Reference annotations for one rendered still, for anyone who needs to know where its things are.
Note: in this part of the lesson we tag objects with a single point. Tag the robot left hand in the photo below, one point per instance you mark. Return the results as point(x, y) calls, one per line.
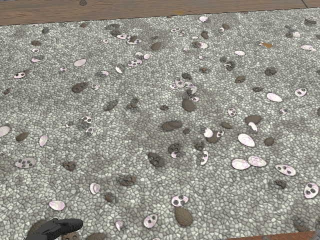
point(54, 228)

